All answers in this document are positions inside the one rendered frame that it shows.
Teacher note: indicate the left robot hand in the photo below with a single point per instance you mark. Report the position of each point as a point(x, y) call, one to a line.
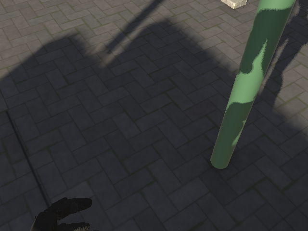
point(48, 219)

